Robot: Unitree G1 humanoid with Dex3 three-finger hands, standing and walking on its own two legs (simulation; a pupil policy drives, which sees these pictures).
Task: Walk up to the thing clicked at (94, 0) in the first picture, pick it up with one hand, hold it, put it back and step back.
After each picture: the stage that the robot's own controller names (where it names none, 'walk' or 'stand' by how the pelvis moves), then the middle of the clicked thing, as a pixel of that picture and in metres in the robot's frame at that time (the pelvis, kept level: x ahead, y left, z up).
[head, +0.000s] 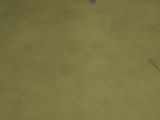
stand; out of the picture +2.38 -0.16 -0.72
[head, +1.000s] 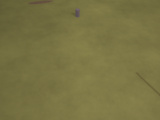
walk; (77, 12) +2.28 +0.03 -0.72
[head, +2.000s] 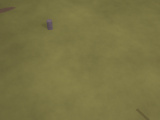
walk; (49, 24) +1.61 +0.33 -0.72
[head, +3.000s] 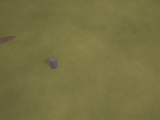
walk; (53, 63) +1.04 +0.28 -0.72
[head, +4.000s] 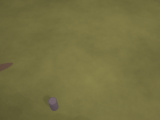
walk; (53, 104) +0.61 +0.25 -0.71
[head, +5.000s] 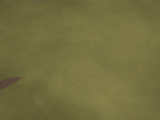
stand; out of the picture +0.40 +0.23 -0.70
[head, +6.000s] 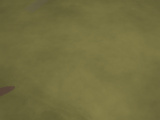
stand; out of the picture +0.35 +0.21 -0.72
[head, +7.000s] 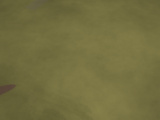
stand; out of the picture +0.35 +0.21 -0.73
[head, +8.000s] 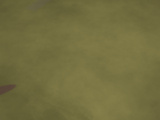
stand; out of the picture +0.35 +0.22 -0.73
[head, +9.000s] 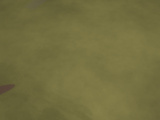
stand; out of the picture +0.34 +0.22 -0.73
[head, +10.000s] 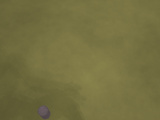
go down; (44, 112) +0.37 +0.23 -0.62
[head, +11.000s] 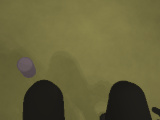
go down; (27, 68) +0.42 +0.26 -0.30
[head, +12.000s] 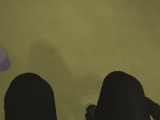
close in; out of the picture +0.40 +0.28 -0.25
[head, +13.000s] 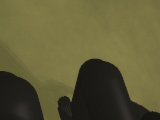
close; out of the picture +0.40 +0.30 -0.21
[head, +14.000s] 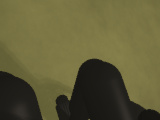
close; out of the picture +0.39 +0.31 -0.22
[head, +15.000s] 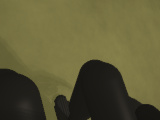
lift; out of the picture +0.37 +0.31 -0.23
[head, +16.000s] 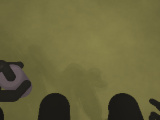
lift; (16, 82) +0.32 +0.23 -0.03
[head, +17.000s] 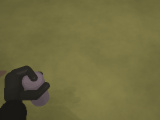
hold; (36, 89) +0.33 +0.18 -0.01
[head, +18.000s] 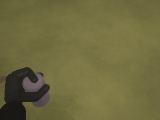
hold; (37, 90) +0.33 +0.18 +0.00
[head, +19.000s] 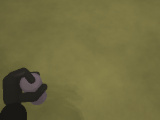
crouch; (34, 89) +0.34 +0.18 -0.05
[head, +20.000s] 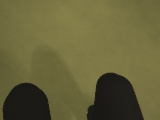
lower; out of the picture +0.47 +0.28 -0.10
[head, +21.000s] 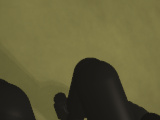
lower; out of the picture +0.41 +0.32 -0.22
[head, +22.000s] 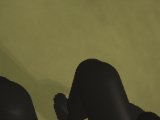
lower; out of the picture +0.41 +0.33 -0.22
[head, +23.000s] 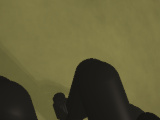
lower; out of the picture +0.41 +0.33 -0.22
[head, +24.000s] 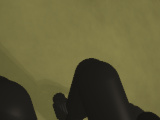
lower; out of the picture +0.41 +0.33 -0.23
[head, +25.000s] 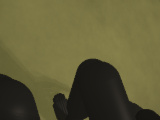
open; out of the picture +0.40 +0.31 -0.23
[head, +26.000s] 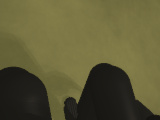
stand; out of the picture +0.41 +0.30 -0.23
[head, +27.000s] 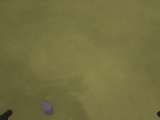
stand; (47, 108) +0.40 +0.22 -0.58
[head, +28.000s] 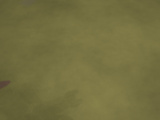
stand; out of the picture +0.38 +0.22 -0.67
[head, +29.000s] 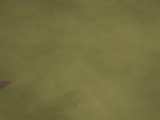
stand; out of the picture +0.38 +0.22 -0.67
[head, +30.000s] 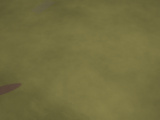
stand; out of the picture +0.40 +0.20 -0.72
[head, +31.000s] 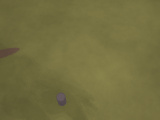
walk; (61, 99) +0.50 +0.17 -0.70
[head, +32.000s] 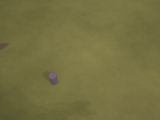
walk; (53, 78) +0.71 +0.27 -0.69
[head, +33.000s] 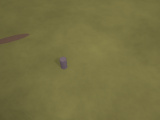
stand; (63, 63) +1.01 +0.23 -0.70
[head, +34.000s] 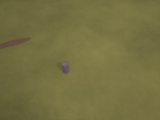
stand; (65, 67) +0.98 +0.21 -0.72
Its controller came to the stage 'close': yes
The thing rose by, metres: 0.71
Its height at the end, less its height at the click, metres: +0.00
